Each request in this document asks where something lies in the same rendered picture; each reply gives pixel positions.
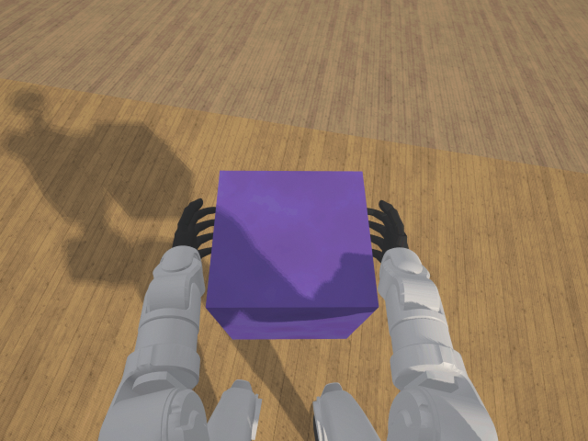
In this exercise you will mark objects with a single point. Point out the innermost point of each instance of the robot left upper arm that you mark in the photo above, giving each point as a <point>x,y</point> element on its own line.
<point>175,414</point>

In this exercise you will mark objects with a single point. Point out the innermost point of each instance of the robot right upper arm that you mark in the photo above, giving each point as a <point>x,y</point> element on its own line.
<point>422,414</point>

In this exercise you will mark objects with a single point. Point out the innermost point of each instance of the left robot thigh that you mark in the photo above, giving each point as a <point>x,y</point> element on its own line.
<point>235,417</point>

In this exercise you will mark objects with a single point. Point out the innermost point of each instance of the robot right hand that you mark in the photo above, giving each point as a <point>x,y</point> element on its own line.
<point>393,231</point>

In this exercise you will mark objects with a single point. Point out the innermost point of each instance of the right robot forearm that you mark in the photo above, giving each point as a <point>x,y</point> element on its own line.
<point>423,353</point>

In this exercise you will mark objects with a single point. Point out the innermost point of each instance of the robot thigh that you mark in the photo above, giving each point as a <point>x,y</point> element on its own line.
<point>338,417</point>
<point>235,417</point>

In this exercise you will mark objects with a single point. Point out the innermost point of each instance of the left robot forearm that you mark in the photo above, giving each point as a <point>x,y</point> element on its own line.
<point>165,354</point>

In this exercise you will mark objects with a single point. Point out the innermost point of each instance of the robot left hand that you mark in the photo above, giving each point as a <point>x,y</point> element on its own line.
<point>187,229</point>

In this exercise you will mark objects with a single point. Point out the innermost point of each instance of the right robot thigh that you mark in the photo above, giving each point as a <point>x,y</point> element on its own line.
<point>338,417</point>

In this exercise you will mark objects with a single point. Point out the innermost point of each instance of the carton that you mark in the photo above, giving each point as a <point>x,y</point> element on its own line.
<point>291,255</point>

